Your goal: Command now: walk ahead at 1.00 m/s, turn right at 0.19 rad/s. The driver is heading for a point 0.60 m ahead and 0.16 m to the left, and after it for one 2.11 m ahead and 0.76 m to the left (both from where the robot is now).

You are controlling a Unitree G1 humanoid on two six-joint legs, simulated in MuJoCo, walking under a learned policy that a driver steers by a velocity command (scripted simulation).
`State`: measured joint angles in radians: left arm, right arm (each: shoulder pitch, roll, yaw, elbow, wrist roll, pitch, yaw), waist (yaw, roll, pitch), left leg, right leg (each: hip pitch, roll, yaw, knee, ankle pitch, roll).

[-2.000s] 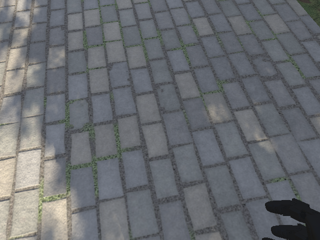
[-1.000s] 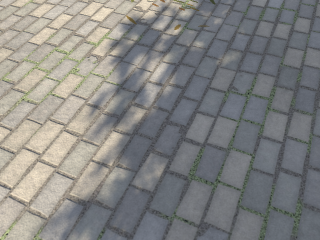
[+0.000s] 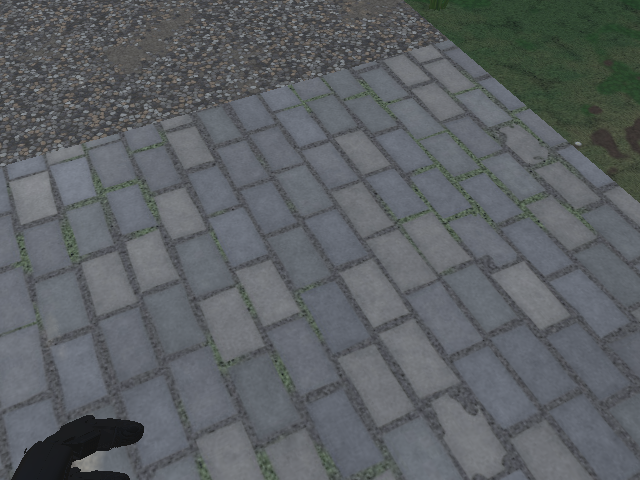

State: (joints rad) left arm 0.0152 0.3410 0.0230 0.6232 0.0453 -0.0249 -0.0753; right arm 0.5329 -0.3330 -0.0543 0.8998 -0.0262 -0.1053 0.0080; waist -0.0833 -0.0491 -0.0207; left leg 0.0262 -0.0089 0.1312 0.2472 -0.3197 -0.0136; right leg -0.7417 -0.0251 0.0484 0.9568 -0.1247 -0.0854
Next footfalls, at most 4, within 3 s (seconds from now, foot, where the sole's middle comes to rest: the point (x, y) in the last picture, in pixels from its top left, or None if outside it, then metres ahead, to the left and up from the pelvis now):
0.14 right None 0.33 -0.10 -0.77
0.56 left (242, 379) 0.74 0.14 -0.77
0.98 right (240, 287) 1.00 0.15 -0.77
1.32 left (191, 356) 0.81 0.26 -0.77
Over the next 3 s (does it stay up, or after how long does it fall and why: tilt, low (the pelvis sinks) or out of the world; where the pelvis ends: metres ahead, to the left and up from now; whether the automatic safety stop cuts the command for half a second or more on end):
stays up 0.88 0.18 0.00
